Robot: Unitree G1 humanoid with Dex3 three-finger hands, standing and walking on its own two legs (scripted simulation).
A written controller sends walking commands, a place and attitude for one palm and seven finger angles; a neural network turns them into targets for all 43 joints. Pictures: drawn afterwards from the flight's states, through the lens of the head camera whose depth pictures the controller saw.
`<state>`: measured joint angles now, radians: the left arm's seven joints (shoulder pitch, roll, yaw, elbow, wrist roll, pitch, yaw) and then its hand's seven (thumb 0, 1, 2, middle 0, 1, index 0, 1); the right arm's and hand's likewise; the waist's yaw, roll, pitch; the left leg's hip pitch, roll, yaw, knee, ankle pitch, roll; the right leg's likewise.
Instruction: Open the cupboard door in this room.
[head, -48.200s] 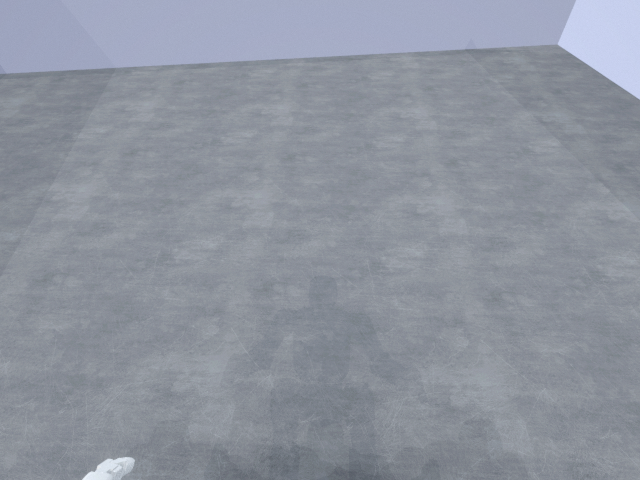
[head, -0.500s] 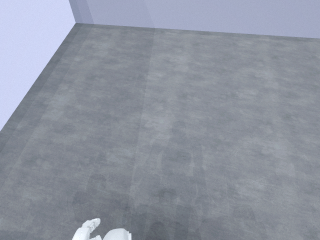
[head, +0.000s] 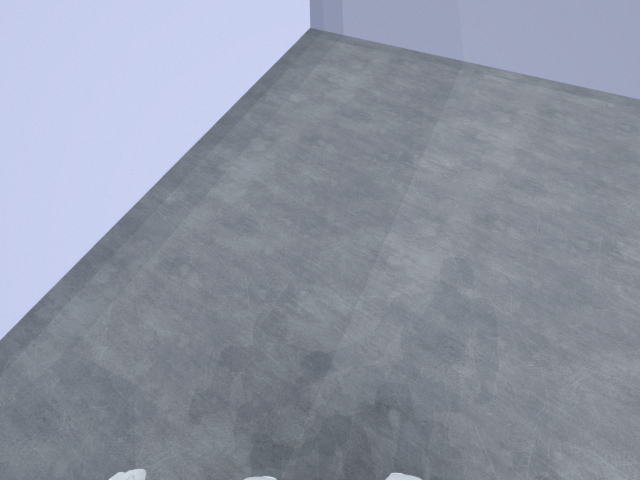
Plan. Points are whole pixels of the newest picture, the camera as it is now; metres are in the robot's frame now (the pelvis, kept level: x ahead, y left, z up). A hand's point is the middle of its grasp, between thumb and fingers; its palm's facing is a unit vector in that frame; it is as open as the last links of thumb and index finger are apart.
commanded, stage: turn to face it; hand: left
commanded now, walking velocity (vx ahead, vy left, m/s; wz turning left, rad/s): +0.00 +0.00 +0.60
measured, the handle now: out of the picture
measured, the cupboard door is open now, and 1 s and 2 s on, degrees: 42 42 42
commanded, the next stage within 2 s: none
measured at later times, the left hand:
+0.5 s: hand out of the picture -0.03 +0.17 -0.18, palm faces +0.39 -0.89 -0.24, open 7.3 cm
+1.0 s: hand out of the picture -0.01 +0.13 -0.14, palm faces +0.58 -0.77 -0.28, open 7.4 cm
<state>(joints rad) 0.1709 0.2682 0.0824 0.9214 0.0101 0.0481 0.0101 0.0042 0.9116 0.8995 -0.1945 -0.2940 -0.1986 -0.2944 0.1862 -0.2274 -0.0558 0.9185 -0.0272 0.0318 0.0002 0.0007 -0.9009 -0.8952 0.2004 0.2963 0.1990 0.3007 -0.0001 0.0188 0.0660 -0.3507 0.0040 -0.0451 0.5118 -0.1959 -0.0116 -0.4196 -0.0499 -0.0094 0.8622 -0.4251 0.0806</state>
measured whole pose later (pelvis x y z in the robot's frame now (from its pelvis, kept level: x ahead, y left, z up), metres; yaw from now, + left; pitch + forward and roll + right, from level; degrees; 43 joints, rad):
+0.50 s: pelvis +0.01 -0.03 -0.01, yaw +21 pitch +0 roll +2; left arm 0.26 0.23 0.06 0.93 0.01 0.02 0.01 0.00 0.91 0.90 -0.20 -0.30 -0.21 -0.30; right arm 0.06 -0.24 -0.07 0.90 -0.02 0.04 0.03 0.00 -0.91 -0.90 0.20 0.30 0.19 0.30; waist 0.02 -0.05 0.11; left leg -0.30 0.01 0.10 0.60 -0.25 0.00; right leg -0.29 -0.17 -0.24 0.79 -0.48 0.03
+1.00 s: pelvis +0.03 -0.08 +0.01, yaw +37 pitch +0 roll +2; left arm 0.19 0.19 0.03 0.87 0.02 0.01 0.02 0.00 0.91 0.90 -0.20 -0.29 -0.20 -0.30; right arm 0.16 -0.26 -0.09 0.94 -0.01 0.09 0.03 0.01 -0.90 -0.90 0.20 0.30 0.20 0.30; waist -0.03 0.02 0.10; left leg -0.51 0.00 0.01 1.14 -0.43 -0.07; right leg -0.22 -0.10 -0.13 0.52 -0.30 0.00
